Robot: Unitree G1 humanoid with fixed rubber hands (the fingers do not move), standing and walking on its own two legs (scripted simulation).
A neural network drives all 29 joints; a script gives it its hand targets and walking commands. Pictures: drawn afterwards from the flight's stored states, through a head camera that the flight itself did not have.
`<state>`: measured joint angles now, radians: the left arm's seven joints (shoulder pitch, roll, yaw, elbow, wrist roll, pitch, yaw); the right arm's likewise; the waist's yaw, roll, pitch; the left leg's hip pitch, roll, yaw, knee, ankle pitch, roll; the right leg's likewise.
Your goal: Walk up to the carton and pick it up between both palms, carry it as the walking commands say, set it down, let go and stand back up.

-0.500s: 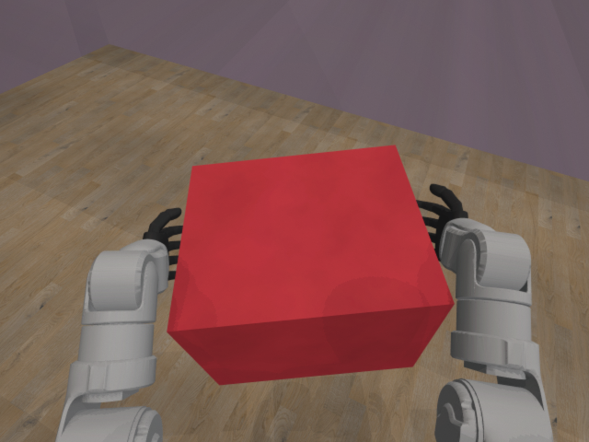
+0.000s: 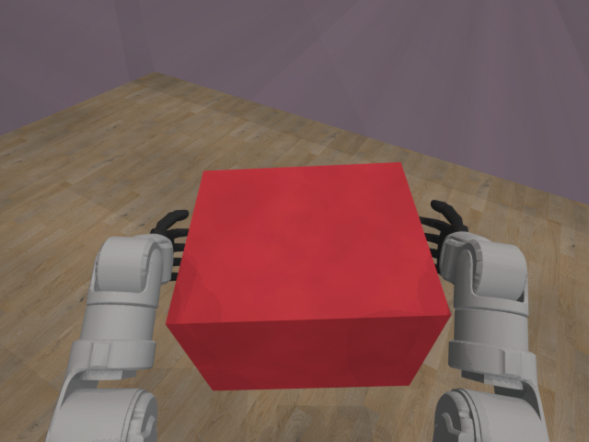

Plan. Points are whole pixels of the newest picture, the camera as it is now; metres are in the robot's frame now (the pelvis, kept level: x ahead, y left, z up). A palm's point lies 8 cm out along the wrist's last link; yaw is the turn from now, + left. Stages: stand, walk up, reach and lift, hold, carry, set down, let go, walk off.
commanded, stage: carry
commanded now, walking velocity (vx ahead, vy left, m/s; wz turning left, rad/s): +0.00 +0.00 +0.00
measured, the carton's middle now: (305, 277) +0.36 -0.01 +0.06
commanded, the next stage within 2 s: none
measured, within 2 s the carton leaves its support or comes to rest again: neither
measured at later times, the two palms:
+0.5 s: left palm (184, 275) +0.32 +0.16 +0.10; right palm (474, 279) +0.32 -0.22 +0.12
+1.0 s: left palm (267, 286) +0.32 +0.05 +0.07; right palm (571, 369) +0.22 -0.32 +0.08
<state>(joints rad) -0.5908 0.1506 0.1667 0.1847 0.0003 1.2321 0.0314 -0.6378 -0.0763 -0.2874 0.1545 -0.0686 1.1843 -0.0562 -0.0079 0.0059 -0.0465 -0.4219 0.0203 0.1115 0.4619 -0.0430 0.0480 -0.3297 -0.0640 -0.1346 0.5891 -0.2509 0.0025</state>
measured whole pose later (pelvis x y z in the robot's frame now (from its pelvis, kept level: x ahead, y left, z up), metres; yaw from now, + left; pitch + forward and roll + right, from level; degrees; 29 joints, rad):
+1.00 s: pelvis -0.06 -0.03 -0.02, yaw -17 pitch +3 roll +1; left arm -0.58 0.11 0.22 0.05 0.00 1.21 0.04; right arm -0.57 -0.03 -0.32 -0.06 -0.06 1.15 -0.07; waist 0.01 0.01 0.07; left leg -0.58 0.14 0.13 0.95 -0.51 -0.09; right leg -0.50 -0.03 -0.12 0.77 -0.31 -0.07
